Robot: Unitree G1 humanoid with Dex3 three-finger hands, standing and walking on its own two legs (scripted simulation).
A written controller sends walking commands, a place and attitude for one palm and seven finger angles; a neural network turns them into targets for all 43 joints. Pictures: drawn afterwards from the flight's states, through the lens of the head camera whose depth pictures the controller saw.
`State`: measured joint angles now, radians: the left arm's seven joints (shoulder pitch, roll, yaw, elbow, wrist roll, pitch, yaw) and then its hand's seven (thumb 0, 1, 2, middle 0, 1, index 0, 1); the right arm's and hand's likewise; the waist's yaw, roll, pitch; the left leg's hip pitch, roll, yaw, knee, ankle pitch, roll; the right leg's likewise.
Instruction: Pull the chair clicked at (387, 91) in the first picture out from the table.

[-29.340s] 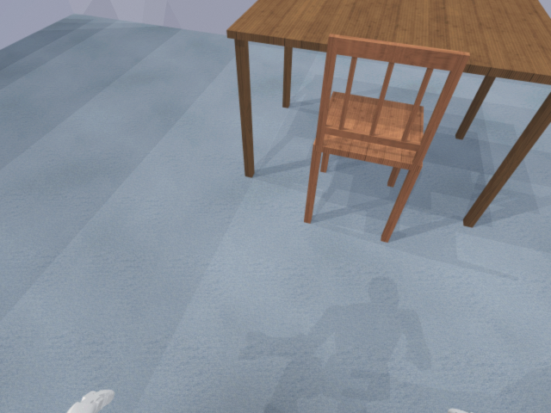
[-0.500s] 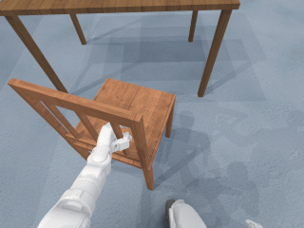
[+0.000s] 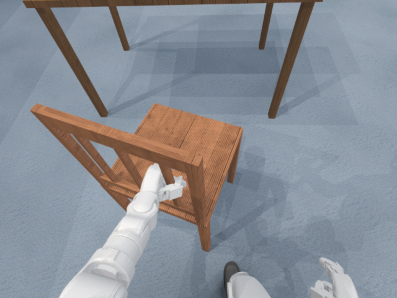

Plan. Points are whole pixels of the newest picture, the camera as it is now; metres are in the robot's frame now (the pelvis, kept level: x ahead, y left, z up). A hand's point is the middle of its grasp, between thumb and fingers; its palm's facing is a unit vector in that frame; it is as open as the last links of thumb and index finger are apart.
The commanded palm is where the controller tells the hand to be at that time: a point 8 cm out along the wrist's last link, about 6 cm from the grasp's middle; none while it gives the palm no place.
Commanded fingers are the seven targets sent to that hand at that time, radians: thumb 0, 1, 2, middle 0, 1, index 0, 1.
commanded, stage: stop walking, hand still on the chair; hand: left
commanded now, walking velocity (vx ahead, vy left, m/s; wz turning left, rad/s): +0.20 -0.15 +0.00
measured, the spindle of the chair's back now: (133, 172) +0.41 +0.17 -0.08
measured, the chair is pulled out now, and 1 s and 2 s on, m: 0.55 0.61 0.61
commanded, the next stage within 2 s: open the thumb and straighten the fingers in 0.96 s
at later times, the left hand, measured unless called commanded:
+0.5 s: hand (169, 210) +0.29 +0.07 -0.04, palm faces -0.16 -0.98 -0.10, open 5.1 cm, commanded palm +0.28 +0.12 -0.04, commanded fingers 0.00 0.90 0.90 -0.50 -1.45 -0.50 -1.45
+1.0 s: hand (169, 211) +0.29 +0.07 -0.04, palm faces -0.24 -0.97 -0.10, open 5.0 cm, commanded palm +0.29 +0.13 -0.04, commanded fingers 0.00 0.90 0.90 -0.50 -1.45 -0.50 -1.45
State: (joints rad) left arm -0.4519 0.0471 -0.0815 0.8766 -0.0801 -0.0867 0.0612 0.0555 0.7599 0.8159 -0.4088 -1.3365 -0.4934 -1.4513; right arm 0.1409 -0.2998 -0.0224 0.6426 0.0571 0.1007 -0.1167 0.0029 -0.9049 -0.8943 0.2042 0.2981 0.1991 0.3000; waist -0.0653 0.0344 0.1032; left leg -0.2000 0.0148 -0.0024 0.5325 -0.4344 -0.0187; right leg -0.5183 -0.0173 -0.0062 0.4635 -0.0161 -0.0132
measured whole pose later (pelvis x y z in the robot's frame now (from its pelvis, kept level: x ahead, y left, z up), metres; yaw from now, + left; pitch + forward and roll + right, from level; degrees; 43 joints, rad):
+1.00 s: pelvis +0.00 +0.03 +0.01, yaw -3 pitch +1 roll +0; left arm -0.27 0.03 -0.18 0.83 -0.06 -0.09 0.04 0.04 0.76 0.83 -0.44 -1.41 -0.49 -1.45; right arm 0.23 -0.20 0.02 0.68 0.04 0.06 -0.12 0.01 -0.90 -0.89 0.21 0.30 0.20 0.30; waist -0.02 0.05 0.03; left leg -0.12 0.02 0.05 0.49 -0.38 -0.01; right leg -0.34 0.01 -0.02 0.53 -0.21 -0.02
